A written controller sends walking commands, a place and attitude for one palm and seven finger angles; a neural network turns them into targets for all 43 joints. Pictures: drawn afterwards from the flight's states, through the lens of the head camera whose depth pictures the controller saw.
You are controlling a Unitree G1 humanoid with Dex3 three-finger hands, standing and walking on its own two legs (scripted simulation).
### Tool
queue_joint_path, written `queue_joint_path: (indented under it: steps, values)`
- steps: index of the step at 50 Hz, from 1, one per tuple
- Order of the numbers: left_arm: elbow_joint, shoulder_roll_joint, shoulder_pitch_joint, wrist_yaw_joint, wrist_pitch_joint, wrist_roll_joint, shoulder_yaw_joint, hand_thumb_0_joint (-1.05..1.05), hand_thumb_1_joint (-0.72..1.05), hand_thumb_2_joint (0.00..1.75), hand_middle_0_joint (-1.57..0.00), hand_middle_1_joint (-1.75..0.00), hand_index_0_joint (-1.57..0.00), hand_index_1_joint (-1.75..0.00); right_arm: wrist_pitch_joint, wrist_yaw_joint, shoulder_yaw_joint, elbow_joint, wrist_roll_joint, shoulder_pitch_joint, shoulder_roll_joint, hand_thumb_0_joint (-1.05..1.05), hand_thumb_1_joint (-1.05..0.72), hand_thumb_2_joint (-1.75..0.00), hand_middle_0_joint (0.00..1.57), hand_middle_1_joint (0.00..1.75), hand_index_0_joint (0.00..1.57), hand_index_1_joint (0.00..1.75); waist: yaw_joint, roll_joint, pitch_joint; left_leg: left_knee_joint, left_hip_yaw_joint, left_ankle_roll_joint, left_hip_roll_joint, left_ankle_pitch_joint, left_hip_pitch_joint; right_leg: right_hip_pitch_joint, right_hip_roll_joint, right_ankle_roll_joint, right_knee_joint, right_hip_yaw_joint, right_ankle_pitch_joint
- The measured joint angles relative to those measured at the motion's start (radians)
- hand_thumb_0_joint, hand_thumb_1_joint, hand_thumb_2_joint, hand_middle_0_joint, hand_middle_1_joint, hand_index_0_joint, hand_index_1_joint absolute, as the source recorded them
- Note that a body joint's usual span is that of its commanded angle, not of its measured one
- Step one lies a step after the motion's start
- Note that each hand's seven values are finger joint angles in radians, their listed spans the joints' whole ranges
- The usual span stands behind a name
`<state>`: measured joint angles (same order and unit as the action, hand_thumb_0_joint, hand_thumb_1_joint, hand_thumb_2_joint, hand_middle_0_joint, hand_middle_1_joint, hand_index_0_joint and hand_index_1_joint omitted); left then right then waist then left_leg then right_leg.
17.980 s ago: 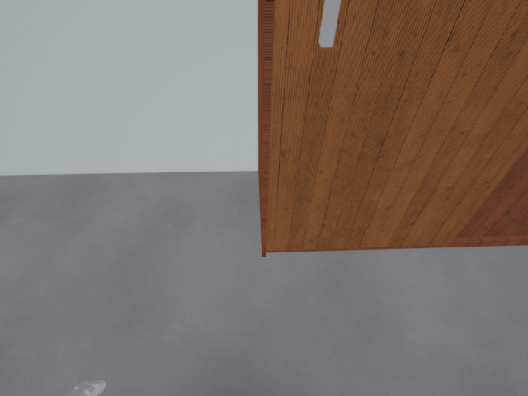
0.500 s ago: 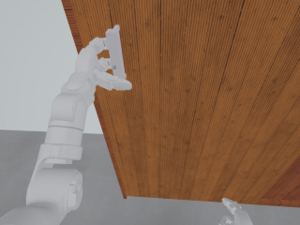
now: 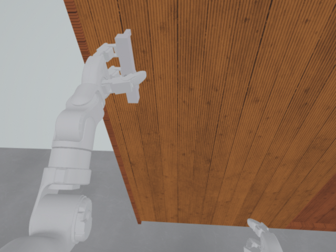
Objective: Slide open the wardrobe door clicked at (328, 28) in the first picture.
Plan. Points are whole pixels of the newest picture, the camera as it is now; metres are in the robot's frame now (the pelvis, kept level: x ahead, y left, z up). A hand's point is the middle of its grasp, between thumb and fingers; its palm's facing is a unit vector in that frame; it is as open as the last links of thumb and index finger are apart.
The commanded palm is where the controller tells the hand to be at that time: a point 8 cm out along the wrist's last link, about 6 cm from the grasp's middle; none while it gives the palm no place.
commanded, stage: grip the handle and tug to test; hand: left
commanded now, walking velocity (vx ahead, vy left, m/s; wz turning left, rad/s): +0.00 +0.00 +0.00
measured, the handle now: (130, 67) +0.46 +0.11 +0.26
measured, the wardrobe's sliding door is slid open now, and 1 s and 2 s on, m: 0.00 0.00 0.04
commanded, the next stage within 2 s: tug the door sideways, standing still in 0.92 s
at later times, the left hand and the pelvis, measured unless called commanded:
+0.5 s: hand (126, 76) +0.40 +0.11 +0.26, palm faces -0.02 -1.00 +0.00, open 7.6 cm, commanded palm +0.37 +0.17 +0.26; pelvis +0.00 +0.00 +0.00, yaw +1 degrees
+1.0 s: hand (127, 79) +0.39 +0.11 +0.26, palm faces -0.01 -1.00 -0.02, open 7.8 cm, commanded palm +0.34 +0.16 +0.26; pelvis +0.02 +0.00 +0.00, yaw -2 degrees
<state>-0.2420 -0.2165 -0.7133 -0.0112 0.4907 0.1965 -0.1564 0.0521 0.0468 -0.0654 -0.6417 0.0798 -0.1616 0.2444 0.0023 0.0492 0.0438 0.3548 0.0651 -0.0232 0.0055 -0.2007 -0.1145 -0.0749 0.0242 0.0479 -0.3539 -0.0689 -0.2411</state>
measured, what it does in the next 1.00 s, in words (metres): stands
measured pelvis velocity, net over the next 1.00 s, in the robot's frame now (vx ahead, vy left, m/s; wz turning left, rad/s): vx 0.02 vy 0.00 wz -0.03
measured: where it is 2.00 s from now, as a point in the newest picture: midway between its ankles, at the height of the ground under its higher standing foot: outside the picture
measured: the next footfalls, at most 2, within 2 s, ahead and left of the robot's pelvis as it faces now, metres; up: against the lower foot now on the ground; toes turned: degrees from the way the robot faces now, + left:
none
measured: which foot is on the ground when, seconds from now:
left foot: down 0.00-1.00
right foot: down 0.00-1.00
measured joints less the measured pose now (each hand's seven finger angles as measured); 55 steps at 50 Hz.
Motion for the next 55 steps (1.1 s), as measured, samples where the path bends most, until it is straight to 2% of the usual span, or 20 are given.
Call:
queue_joint_path:
  steps: [6, 16, 27, 38, 48, 52, 55]
  values:
    - [0.035, 0.003, 0.013, 0.001, 0.021, 0.002, -0.002, 0.0, 0.5, 0.72, -0.34, -1.3, -0.28, -1.28, 0.008, -0.001, 0.004, 0.001, 0.0, 0.004, 0.005, 0.01, -0.9, -0.9, 0.2, 0.3, 0.2, 0.3, 0.002, 0.0, 0.002, 0.001, -0.001, 0.001, 0.0, -0.006, 0.002, 0.002, 0.0, 0.0, 0.0, 0.0, -0.006]
    - [0.048, 0.005, 0.01, 0.012, 0.046, 0.011, 0.007, 0.0, 0.5, 0.73, -0.31, -1.33, -0.24, -1.32, 0.016, 0.002, 0.002, -0.001, -0.001, 0.019, 0.004, 0.01, -0.9, -0.9, 0.2, 0.3, 0.2, 0.3, 0.011, -0.002, 0.008, 0.006, -0.009, 0.003, 0.0, -0.011, -0.002, 0.003, 0.0, 0.002, -0.002, -0.007, -0.013]
    - [-0.014, 0.003, -0.033, 0.018, 0.039, 0.013, 0.016, 0.01, 0.48, 0.75, -0.32, -1.32, -0.26, -1.33, 0.013, 0.008, -0.002, -0.006, 0.0, 0.02, 0.0, 0.01, -0.9, -0.9, 0.2, 0.3, 0.2, 0.3, 0.016, -0.005, 0.007, 0.012, -0.02, 0.005, 0.0, -0.007, -0.011, -0.002, 0.001, 0.005, -0.004, -0.018, -0.011]
    - [0.046, -0.006, 0.037, 0.008, 0.02, 0.006, -0.02, 0.0, 0.53, 0.72, -0.28, -1.33, -0.21, -1.3, 0.023, 0.0, -0.006, 0.015, 0.001, 0.007, -0.003, 0.01, -0.9, -0.9, 0.2, 0.3, 0.2, 0.3, -0.008, 0.003, 0.009, -0.004, 0.003, 0.005, -0.006, -0.003, 0.004, 0.002, 0.007, 0.005, 0.003, 0.005, -0.002]
    - [0.233, -0.01, 0.159, 0.007, 0.063, 0.009, -0.051, -0.02, 0.58, 0.69, -0.23, -1.32, -0.14, -1.24, 0.045, -0.015, 0.004, 0.045, 0.0, 0.012, 0.01, 0.01, -0.9, -0.9, 0.2, 0.3, 0.2, 0.3, -0.022, 0.013, 0.023, -0.005, 0.025, 0.006, -0.009, -0.022, 0.011, -0.004, 0.01, 0.003, -0.003, 0.031, -0.016]
    - [0.306, -0.009, 0.195, 0.01, 0.093, 0.014, -0.05, -0.02, 0.6, 0.69, -0.22, -1.3, -0.12, -1.22, 0.051, -0.022, 0.009, 0.053, 0.0, 0.022, 0.015, 0.01, -0.9, -0.9, 0.2, 0.3, 0.2, 0.3, -0.017, 0.012, 0.029, 0.003, 0.023, 0.007, -0.008, -0.034, 0.008, -0.006, 0.009, 0.002, -0.011, 0.035, -0.029]
    - [0.336, -0.002, 0.195, 0.011, 0.118, 0.015, -0.039, -0.02, 0.59, 0.7, -0.22, -1.29, -0.12, -1.22, 0.05, -0.021, 0.012, 0.051, 0.001, 0.03, 0.019, 0.01, -0.9, -0.9, 0.2, 0.3, 0.2, 0.3, -0.004, 0.01, 0.029, 0.013, 0.007, 0.007, -0.005, -0.044, 0.006, -0.004, 0.008, 0.002, -0.017, 0.031, -0.04]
